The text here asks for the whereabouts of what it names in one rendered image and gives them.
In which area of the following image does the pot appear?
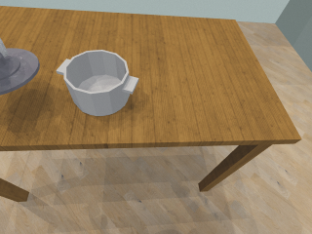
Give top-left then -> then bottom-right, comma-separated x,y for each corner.
56,50 -> 139,116

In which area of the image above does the table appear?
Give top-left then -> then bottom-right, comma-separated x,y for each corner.
0,6 -> 302,202

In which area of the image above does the lid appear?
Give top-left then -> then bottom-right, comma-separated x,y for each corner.
0,48 -> 40,96

